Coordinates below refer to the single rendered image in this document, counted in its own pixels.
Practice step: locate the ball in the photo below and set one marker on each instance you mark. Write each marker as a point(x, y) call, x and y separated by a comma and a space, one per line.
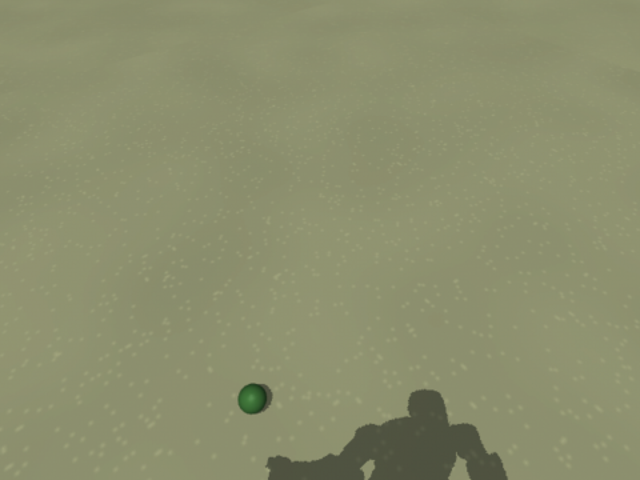
point(252, 398)

